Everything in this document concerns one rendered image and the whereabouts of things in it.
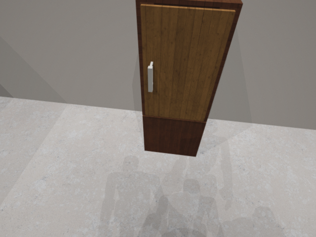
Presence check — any cupboard door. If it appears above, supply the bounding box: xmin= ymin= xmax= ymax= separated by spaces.
xmin=140 ymin=4 xmax=236 ymax=121

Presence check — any handle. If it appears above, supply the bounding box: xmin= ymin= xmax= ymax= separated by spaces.
xmin=148 ymin=62 xmax=153 ymax=92

